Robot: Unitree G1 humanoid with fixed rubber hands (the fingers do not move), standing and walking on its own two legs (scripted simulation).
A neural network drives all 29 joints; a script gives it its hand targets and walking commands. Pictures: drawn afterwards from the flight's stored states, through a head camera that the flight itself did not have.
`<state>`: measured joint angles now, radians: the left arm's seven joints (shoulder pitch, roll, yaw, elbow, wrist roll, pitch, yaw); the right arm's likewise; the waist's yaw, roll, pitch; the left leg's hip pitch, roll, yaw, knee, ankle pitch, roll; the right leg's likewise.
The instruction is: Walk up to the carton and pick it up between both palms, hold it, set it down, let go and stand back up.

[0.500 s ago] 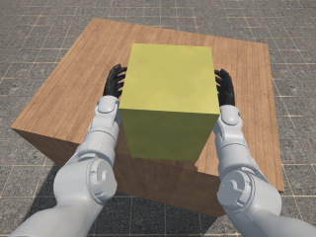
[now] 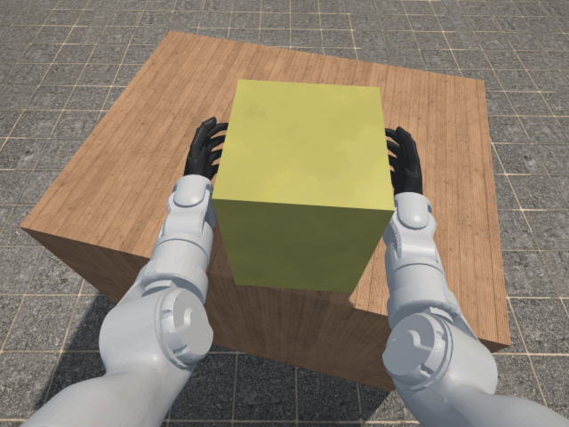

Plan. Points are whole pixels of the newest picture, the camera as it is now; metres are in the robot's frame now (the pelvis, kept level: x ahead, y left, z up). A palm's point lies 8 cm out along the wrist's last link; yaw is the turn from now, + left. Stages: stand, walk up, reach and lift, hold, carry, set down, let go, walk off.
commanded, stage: set down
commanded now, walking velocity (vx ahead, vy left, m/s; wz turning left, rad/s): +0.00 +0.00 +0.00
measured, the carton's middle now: (300, 195) +0.44 +0.00 +0.02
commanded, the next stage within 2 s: none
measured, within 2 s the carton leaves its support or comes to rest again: neither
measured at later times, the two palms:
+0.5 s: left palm (200, 174) +0.44 +0.15 +0.07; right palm (405, 187) +0.42 -0.15 +0.07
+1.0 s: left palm (200, 173) +0.44 +0.15 +0.07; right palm (406, 186) +0.42 -0.15 +0.08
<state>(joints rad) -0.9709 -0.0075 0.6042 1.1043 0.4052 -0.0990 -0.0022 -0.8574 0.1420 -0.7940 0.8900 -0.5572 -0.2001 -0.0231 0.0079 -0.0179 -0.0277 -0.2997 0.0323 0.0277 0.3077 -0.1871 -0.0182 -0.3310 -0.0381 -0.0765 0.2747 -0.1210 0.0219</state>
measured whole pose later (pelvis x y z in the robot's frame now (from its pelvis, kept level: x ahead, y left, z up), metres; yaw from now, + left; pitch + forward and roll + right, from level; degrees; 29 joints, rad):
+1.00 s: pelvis +0.00 +0.00 +0.00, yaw +0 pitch +10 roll +0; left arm -0.96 -0.02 0.64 1.04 0.47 -0.08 -0.03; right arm -0.87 0.14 -0.78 0.87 -0.56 -0.17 0.00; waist 0.00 -0.03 -0.01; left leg -0.31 0.04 0.03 0.32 -0.19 -0.02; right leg -0.34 -0.04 -0.07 0.27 -0.12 0.02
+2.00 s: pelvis -0.03 -0.01 -0.02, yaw -1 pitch +24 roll +0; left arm -1.35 0.39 -0.14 1.54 -0.35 -0.12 0.03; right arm -1.25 -0.31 0.06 1.35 0.38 -0.05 -0.06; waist -0.03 -0.04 -0.26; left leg -0.70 0.05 0.03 0.48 -0.19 -0.03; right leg -0.73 -0.02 -0.07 0.42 -0.11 -0.01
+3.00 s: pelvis -0.04 -0.01 -0.01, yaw +0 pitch +6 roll -1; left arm -0.85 0.30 0.03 1.11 -0.19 -0.01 -0.01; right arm -0.76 -0.18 0.00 0.98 0.26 0.00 -0.16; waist -0.01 -0.02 -0.08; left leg -0.34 0.06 0.01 0.42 -0.20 -0.04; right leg -0.35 -0.02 -0.09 0.37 -0.12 -0.01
